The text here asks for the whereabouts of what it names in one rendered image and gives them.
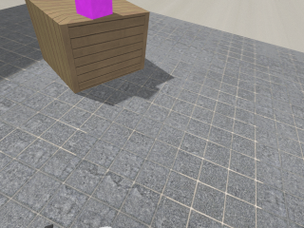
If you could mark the pedestal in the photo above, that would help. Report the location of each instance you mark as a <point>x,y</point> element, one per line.
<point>88,52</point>

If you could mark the carton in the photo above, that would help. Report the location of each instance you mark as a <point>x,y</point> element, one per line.
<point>94,9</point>

